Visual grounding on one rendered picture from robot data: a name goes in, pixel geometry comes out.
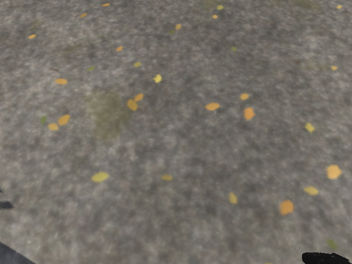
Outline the robot right hand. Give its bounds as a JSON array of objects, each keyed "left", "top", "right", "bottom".
[{"left": 302, "top": 252, "right": 352, "bottom": 264}]

